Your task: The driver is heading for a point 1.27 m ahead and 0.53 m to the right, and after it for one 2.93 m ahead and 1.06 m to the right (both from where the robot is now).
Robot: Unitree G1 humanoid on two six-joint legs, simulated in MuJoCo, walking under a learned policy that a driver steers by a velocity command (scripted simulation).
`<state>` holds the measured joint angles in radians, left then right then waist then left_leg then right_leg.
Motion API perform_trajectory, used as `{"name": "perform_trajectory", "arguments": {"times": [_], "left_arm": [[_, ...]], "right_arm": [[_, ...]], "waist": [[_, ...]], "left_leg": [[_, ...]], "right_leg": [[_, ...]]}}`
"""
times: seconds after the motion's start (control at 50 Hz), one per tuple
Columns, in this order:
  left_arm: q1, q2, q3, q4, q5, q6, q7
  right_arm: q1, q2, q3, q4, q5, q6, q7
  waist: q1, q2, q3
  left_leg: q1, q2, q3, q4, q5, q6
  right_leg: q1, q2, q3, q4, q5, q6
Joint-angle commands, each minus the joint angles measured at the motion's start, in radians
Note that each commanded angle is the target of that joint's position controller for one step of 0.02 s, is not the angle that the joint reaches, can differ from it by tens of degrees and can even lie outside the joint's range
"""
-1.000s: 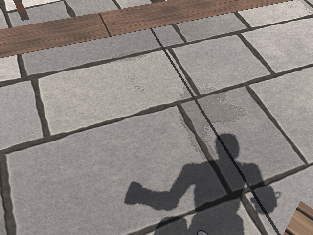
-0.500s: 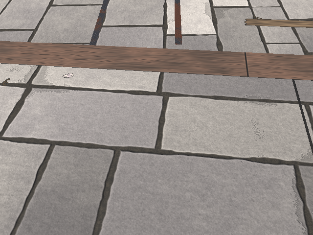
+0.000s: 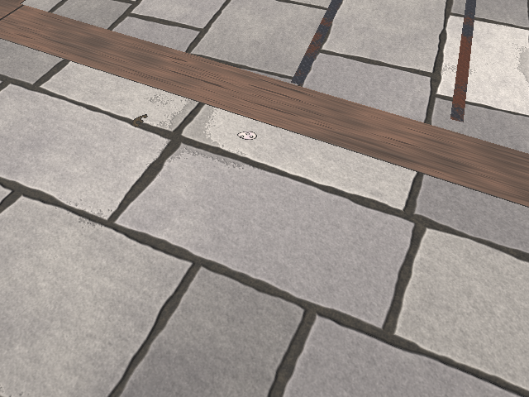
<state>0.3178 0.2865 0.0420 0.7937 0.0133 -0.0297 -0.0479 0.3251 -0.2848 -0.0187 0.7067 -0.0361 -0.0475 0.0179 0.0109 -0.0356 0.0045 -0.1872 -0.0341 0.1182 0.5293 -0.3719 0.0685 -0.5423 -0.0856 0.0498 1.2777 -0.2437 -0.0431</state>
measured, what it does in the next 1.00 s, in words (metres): walks ahead, turning right: right foot, then left foot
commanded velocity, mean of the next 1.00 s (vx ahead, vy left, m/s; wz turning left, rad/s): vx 0.99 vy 0.00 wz -0.82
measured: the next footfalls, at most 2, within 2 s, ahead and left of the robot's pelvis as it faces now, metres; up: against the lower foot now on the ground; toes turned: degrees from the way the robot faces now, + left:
right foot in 0.28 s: +0.42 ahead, -0.02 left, +0.00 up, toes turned -14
left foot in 0.68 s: +0.88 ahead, +0.00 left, +0.00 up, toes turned -37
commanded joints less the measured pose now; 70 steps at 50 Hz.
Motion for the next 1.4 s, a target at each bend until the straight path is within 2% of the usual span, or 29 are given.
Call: {"name": "perform_trajectory", "arguments": {"times": [0.02,0.14,0.18,0.26,0.28,0.3,0.32,0.34,0.38,0.42,0.52,0.6,0.64,0.68,0.7,0.72,0.78,0.86,1.0,1.06,1.1,1.12,1.14,1.16,1.18,1.22,1.24,1.32,1.4], "left_arm": [[-0.016,0.077,0.02,-0.028,-0.01,0.02,-0.025],[-0.217,0.035,-0.015,-0.088,-0.011,0.006,-0.036],[-0.199,0.04,-0.023,-0.096,-0.014,0.011,-0.038],[0.383,0.201,0.046,0.066,-0.007,0.04,-0.004],[0.481,0.229,0.073,0.103,-0.022,0.035,0.012],[0.354,0.216,0.07,0.12,-0.03,0.042,0.023],[0.199,0.245,0.064,0.052,-0.01,0.04,0.029],[0.15,0.211,0.067,0.005,-0.001,0.036,0.037],[0.086,0.144,0.052,0.008,0.007,0.016,0.042],[0.073,0.151,0.047,0.005,0.0,-0.023,0.049],[0.108,0.168,0.062,0.009,-0.021,-0.053,0.037],[0.152,0.197,0.081,0.018,-0.02,-0.047,0.033],[0.12,0.224,0.089,0.006,-0.015,-0.049,0.041],[0.006,0.262,0.096,-0.023,-0.005,-0.062,0.035],[-0.022,0.117,0.058,-0.059,0.001,-0.074,0.038],[0.099,0.018,0.02,-0.135,-0.056,-0.07,0.032],[-0.072,0.137,0.032,-0.1,0.007,-0.023,0.023],[-0.181,0.048,0.003,-0.186,0.023,0.024,-0.022],[-0.41,0.063,-0.026,-0.288,0.019,0.034,-0.054],[-0.397,0.054,-0.033,-0.265,0.024,0.019,-0.054],[-0.17,0.101,-0.012,-0.187,0.033,0.008,-0.029],[0.05,0.146,0.014,-0.111,0.034,0.005,-0.009],[0.146,0.217,0.049,-0.065,0.04,0.009,0.015],[0.051,0.321,0.067,-0.105,0.049,0.011,0.031],[0.106,0.293,0.071,-0.129,0.033,0.016,0.041],[0.035,0.187,0.051,-0.066,0.032,-0.016,0.055],[-0.01,0.143,0.038,-0.058,0.034,-0.038,0.054],[-0.013,0.061,0.014,-0.014,0.005,-0.098,0.042],[-0.021,0.039,0.001,0.007,-0.004,-0.122,0.037]], "right_arm": [[0.025,-0.115,-0.033,-0.023,0.009,-0.047,-0.006],[0.067,-0.07,-0.013,0.057,0.013,-0.066,-0.019],[0.054,-0.123,-0.021,0.068,0.014,-0.072,-0.041],[-0.139,-0.232,-0.062,0.024,-0.008,-0.026,-0.079],[-0.207,-0.194,-0.059,0.022,0.005,-0.013,-0.06],[-0.251,-0.004,-0.002,-0.026,-0.025,-0.032,-0.03],[-0.109,0.033,0.019,-0.124,0.001,-0.051,-0.018],[-0.095,-0.031,0.028,-0.131,-0.02,-0.081,-0.01],[-0.161,-0.105,0.015,-0.109,-0.04,-0.079,-0.012],[-0.175,-0.095,0.028,-0.11,-0.053,-0.031,-0.015],[-0.419,-0.026,0.06,-0.204,-0.006,-0.013,0.004],[-0.46,-0.043,0.052,-0.227,0.009,-0.024,-0.003],[-0.35,-0.107,0.023,-0.197,0.008,-0.033,-0.018],[0.024,-0.21,-0.03,-0.106,0.01,-0.045,-0.047],[0.252,-0.278,-0.06,-0.063,-0.019,-0.049,-0.067],[0.133,-0.353,-0.076,-0.077,-0.047,-0.041,-0.056],[-0.045,-0.117,-0.044,-0.078,-0.027,-0.025,-0.037],[0.06,-0.059,-0.028,0.048,0.004,-0.057,-0.02],[0.065,-0.116,-0.039,0.1,0.002,-0.085,-0.017],[0.158,-0.184,-0.046,0.129,-0.001,-0.073,-0.033],[0.138,-0.252,-0.057,0.126,-0.002,-0.046,-0.045],[0.095,-0.259,-0.055,0.115,0.001,-0.036,-0.047],[0.087,-0.225,-0.052,0.107,0.001,-0.029,-0.04],[0.229,-0.064,-0.018,0.041,0.026,-0.032,-0.023],[0.11,-0.153,-0.029,0.005,0.048,-0.043,-0.029],[0.032,-0.121,-0.022,0.013,0.05,-0.044,-0.022],[0.04,-0.1,-0.019,0.034,0.037,-0.027,-0.015],[0.049,-0.044,-0.02,0.081,0.018,0.043,0.02],[-0.127,0.002,-0.005,0.023,0.023,0.024,0.034]], "waist": [[-0.007,0.113,0.066],[-0.004,0.078,0.15],[0.034,0.106,0.091],[0.346,0.152,-0.155],[0.397,0.011,-0.133],[0.235,-0.217,0.034],[0.057,-0.243,-0.102],[0.054,-0.109,-0.109],[-0.021,0.148,0.073],[-0.062,0.166,0.133],[0.049,0.07,0.129],[0.106,-0.014,0.043],[0.048,-0.025,-0.047],[-0.173,-0.019,-0.238],[-0.232,0.142,-0.366],[-0.078,0.504,-0.463],[-0.077,0.079,-0.116],[-0.032,0.131,-0.002],[-0.013,0.061,0.154],[0.005,0.104,0.106],[0.135,0.158,-0.028],[0.238,0.165,-0.11],[0.257,0.09,-0.163],[0.057,-0.202,-0.313],[0.16,-0.047,-0.436],[0.068,0.07,-0.058],[0.018,0.098,0.001],[-0.049,0.033,0.099],[-0.046,0.017,0.154]], "left_leg": [[0.088,0.237,-0.155,-0.363,0.329,-0.062],[0.179,0.161,0.129,-0.431,0.9,-0.09],[0.219,0.183,0.16,-0.363,1.309,-0.102],[0.152,0.244,0.106,0.362,1.612,-0.096],[-0.04,0.09,0.124,0.852,0.882,-0.081],[-0.433,-0.089,0.031,1.19,-0.096,-0.062],[-0.674,-0.08,-0.182,1.281,-0.136,-0.086],[-0.708,-0.027,-0.259,1.169,-0.08,-0.06],[-0.62,0.063,-0.251,0.95,0.02,-0.069],[-0.512,0.119,-0.233,0.784,0.032,-0.114],[-0.311,0.12,-0.122,0.233,0.38,-0.148],[-0.248,0.047,-0.115,0.024,0.46,-0.116],[-0.08,0.0,-0.133,-0.036,0.366,-0.097],[0.326,0.059,-0.178,0.003,0.202,-0.066],[0.56,0.297,-0.406,0.0,-0.171,-0.048],[0.658,0.537,-1.027,-0.258,-0.42,0.054],[0.296,0.386,-0.622,-0.264,-0.207,0.044],[0.164,0.328,-0.301,-0.311,0.163,0.001],[0.08,0.238,0.105,-0.441,0.561,-0.046],[0.173,0.258,0.151,-0.325,1.24,-0.055],[0.186,0.309,0.13,-0.029,1.463,-0.029],[0.099,0.312,0.115,0.222,1.41,-0.003],[-0.105,0.22,0.112,0.603,0.834,-0.004],[-0.446,0.083,0.026,1.03,-0.161,-0.034],[-0.552,0.038,-0.185,1.117,-0.062,-0.015],[-0.591,0.122,-0.182,0.964,0.068,-0.009],[-0.523,0.156,-0.202,0.888,0.087,-0.011],[-0.461,0.196,-0.208,0.709,0.185,-0.028],[-0.435,0.127,-0.056,0.397,0.465,-0.001]], "right_leg": [[-0.197,-0.012,0.021,-0.01,0.131,0.003],[-0.202,0.061,-0.192,-0.358,0.3,-0.066],[-0.028,0.119,-0.266,-0.483,0.316,-0.102],[0.541,0.179,-0.178,-0.526,0.135,-0.206],[0.696,0.127,-0.071,-0.68,0.167,-0.28],[0.682,0.109,0.083,-0.58,0.259,-0.292],[0.791,-0.04,0.556,-0.761,0.098,-0.463],[0.742,-0.138,0.799,-1.025,-0.289,-0.46],[0.436,-0.095,0.704,-1.117,-0.351,-0.36],[0.225,-0.015,0.557,-1.128,-0.208,-0.335],[0.128,0.129,0.314,-1.125,0.2,-0.24],[0.361,0.095,0.337,-1.018,0.499,-0.18],[0.436,0.09,0.352,-0.86,0.715,-0.134],[0.314,0.129,0.324,-0.443,0.683,-0.098],[0.14,0.181,0.239,-0.105,0.133,-0.107],[-0.14,0.251,0.12,0.125,-0.267,-0.071],[-0.228,0.067,0.042,0.091,-0.032,-0.066],[-0.272,-0.015,0.031,0.054,-0.011,-0.056],[-0.192,0.015,-0.153,-0.329,0.23,-0.081],[0.028,0.138,-0.245,-0.483,0.184,-0.141],[0.3,0.201,-0.194,-0.528,0.074,-0.18],[0.547,0.199,-0.128,-0.614,0.067,-0.208],[0.781,0.112,0.009,-0.668,-0.01,-0.222],[1.04,-0.237,0.495,-0.699,0.038,-0.277],[1.036,-0.285,0.671,-0.879,-0.068,-0.312],[0.654,-0.233,0.43,-0.997,-0.055,-0.253],[0.512,-0.195,0.331,-1.025,-0.023,-0.219],[0.322,-0.108,0.048,-1.156,0.093,-0.123],[0.313,0.002,-0.247,-1.136,0.677,-0.03]]}}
